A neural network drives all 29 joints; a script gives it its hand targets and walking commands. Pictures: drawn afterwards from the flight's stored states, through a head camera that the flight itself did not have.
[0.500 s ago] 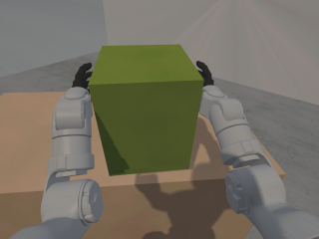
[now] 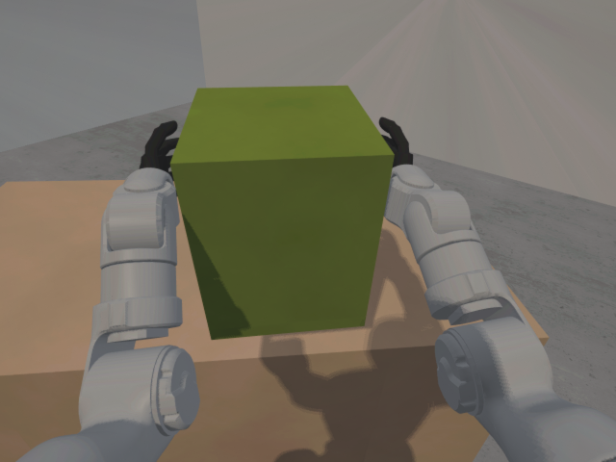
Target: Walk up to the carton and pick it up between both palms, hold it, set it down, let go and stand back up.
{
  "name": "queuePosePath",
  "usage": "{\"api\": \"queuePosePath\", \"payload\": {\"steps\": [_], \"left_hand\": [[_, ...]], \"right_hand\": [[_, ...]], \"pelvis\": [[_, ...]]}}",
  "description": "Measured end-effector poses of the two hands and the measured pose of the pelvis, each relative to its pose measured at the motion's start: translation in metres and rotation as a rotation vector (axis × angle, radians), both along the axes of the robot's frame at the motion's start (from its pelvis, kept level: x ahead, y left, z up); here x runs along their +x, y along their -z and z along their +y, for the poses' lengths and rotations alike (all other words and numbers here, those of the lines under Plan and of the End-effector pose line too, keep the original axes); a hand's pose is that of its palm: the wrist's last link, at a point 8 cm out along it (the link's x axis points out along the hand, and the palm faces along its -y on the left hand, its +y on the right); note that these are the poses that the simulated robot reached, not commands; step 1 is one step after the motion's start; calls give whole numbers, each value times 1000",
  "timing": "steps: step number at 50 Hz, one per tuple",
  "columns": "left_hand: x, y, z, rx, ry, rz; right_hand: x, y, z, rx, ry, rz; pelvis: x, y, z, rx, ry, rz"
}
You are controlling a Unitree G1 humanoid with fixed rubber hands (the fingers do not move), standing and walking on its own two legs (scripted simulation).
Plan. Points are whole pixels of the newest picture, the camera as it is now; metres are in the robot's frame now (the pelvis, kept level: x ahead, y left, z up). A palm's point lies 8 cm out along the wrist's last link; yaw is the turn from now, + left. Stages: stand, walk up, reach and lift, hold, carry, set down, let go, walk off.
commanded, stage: hold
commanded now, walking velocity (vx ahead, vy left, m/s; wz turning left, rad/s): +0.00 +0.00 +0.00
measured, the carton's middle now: (281, 208) +0.36 +0.00 +0.22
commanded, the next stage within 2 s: none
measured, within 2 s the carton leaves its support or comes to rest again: neither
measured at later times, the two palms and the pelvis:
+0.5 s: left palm (157, 182) +0.36 +0.15 +0.27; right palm (395, 176) +0.36 -0.14 +0.27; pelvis +0.00 +0.00 +0.00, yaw +0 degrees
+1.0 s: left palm (151, 186) +0.36 +0.16 +0.26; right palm (386, 178) +0.36 -0.13 +0.26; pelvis +0.00 +0.01 +0.00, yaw -1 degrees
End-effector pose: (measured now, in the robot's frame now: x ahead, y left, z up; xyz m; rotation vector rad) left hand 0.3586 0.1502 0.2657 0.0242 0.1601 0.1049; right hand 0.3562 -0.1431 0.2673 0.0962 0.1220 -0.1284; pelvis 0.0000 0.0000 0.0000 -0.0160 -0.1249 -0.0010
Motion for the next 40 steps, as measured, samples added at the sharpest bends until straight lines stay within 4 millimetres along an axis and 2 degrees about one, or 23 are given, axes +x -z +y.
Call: {"api": "queuePosePath", "payload": {"steps": [16,24,35,40], "left_hand": [[0,5,1,6,1,9],[0,0,-1,2,4,-6],[-4,4,19,-28,-13,-3],[-1,6,20,-26,-7,2]], "right_hand": [[0,4,1,-4,-1,9],[-1,0,-1,-2,3,-5],[3,-2,19,-36,-24,2],[4,-2,21,-15,-19,7]], "pelvis": [[-1,0,0,-2,-5,3],[-2,0,1,-2,1,5],[-5,0,2,-3,-8,9],[-6,0,6,-4,-11,18]]}}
